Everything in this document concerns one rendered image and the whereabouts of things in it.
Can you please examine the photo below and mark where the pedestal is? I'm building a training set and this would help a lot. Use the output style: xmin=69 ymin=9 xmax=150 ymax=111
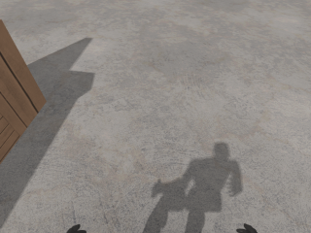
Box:
xmin=0 ymin=19 xmax=47 ymax=164

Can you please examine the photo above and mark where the robot right hand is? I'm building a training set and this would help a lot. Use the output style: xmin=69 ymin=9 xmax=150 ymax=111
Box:
xmin=236 ymin=223 xmax=258 ymax=233

